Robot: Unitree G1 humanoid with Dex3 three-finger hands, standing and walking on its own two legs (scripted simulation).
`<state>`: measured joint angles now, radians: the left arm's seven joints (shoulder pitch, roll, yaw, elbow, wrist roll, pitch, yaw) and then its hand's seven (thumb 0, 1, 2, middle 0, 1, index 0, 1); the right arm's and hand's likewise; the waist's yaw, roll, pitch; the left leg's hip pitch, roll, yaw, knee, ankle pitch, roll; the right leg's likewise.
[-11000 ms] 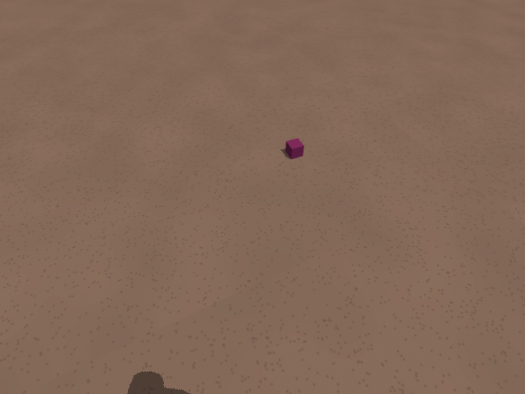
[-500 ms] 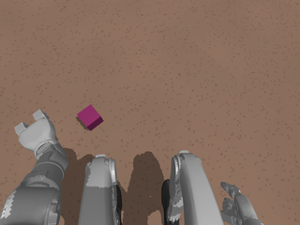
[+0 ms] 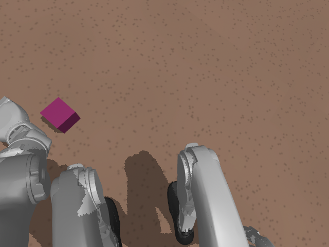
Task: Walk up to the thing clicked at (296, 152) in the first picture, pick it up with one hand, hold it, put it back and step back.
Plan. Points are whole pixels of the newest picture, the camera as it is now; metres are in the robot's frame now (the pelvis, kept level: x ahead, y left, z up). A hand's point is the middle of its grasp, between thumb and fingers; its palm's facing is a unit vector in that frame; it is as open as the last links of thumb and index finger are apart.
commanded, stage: rise first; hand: left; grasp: from above
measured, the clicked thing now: (61, 115) +0.52 +0.25 -0.33
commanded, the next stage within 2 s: approach in 0.90 s
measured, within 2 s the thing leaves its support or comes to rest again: neither
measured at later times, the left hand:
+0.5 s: hand (32, 122) +0.47 +0.29 -0.20, palm faces -0.25 -0.32 -0.91, open 12.9 cm
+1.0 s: hand (34, 119) +0.48 +0.29 -0.22, palm faces -0.27 -0.32 -0.91, open 13.3 cm
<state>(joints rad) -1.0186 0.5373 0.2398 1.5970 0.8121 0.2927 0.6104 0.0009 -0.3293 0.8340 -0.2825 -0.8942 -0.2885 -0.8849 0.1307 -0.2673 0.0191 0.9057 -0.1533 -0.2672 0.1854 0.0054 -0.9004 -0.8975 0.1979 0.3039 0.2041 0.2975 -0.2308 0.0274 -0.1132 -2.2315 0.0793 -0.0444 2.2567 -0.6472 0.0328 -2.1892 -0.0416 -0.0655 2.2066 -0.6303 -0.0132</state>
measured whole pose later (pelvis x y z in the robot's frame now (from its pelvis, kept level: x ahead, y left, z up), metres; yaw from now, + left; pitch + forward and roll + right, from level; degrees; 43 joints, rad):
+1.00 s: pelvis +0.01 +0.00 -0.05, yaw -3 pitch +34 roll -7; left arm -1.14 0.73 0.32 1.65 0.89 0.25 0.56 0.00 -0.41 0.86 -0.25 -0.93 -0.25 -0.93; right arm 0.18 -0.32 0.09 0.85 -0.18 -0.31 0.32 0.00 -0.92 -0.90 0.19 0.30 0.20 0.30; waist -0.28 0.01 0.04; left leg -2.36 0.09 -0.11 2.43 -0.69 0.03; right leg -2.30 -0.03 -0.11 2.35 -0.65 -0.02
